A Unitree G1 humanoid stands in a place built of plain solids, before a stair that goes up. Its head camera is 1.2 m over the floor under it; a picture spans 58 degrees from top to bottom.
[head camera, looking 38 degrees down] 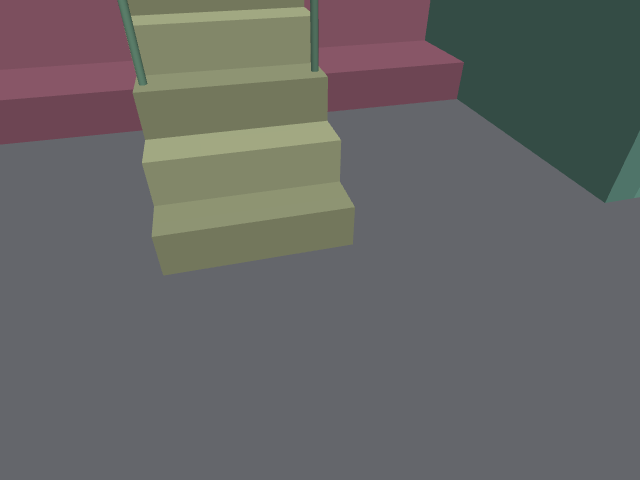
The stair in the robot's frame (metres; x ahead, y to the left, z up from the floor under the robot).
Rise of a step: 0.20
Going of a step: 0.22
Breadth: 0.81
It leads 15 degrees to the left of straight ahead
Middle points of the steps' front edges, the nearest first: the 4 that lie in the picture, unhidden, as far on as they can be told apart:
1.40 0.25 0.20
1.62 0.30 0.40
1.83 0.36 0.60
2.04 0.41 0.80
